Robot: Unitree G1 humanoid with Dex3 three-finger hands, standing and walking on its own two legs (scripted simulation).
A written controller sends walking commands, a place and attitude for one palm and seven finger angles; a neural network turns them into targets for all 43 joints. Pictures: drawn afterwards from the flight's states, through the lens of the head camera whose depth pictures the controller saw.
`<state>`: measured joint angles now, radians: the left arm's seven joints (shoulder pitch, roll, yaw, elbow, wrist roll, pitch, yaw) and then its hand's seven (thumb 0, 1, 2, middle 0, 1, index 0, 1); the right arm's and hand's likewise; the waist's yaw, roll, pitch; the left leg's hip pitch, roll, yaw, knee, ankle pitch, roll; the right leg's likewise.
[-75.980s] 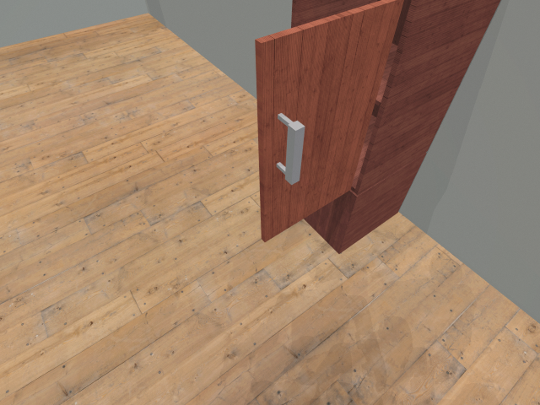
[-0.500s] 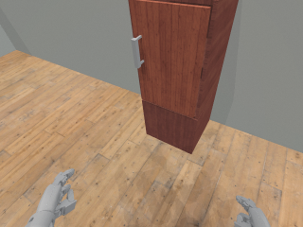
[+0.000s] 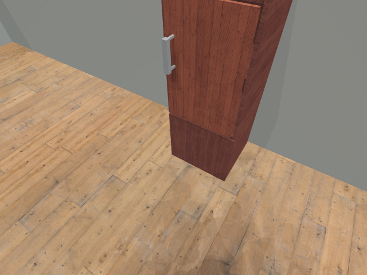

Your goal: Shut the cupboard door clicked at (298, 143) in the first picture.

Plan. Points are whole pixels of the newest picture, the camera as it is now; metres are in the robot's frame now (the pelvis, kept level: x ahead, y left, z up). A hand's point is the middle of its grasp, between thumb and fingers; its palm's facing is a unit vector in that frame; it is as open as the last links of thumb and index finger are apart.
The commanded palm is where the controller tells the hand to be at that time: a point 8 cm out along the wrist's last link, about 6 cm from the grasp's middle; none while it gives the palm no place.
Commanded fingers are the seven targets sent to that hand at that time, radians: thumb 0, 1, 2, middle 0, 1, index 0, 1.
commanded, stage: let the arm hang, fingers relaxed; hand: left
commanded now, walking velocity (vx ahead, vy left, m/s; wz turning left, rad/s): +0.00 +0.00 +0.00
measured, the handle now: (169, 54) +0.94 +0.12 +0.02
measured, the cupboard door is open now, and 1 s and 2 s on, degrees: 0 0 0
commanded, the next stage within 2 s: look to check the result in 0.44 s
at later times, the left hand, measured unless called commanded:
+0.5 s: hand out of the picture +0.02 +0.17 -0.17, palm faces +0.01 -0.98 -0.19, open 7.4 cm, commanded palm none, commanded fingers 0.00 0.90 0.90 -0.20 -0.30 -0.20 -0.30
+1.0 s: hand out of the picture +0.05 +0.16 -0.17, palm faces +0.01 -0.98 -0.20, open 7.4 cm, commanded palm none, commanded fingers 0.00 0.90 0.90 -0.20 -0.30 -0.20 -0.30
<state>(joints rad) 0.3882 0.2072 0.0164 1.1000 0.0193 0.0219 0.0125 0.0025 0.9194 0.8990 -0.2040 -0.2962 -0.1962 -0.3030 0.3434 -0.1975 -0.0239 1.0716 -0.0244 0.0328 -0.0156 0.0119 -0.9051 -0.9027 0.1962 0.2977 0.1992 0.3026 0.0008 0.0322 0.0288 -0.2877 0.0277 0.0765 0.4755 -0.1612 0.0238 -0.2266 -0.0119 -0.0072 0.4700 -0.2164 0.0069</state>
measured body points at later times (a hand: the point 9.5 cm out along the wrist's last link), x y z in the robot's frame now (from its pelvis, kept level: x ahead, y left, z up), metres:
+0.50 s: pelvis +0.02 -0.01 +0.00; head +0.02 -0.01 +0.45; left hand +0.02 +0.22 -0.16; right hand +0.02 -0.24 -0.15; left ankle +0.06 +0.10 -0.74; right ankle +0.03 -0.13 -0.74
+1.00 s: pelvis +0.04 -0.02 +0.01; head +0.05 -0.02 +0.46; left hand +0.05 +0.21 -0.15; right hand +0.05 -0.25 -0.15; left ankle +0.06 +0.10 -0.74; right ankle +0.03 -0.13 -0.74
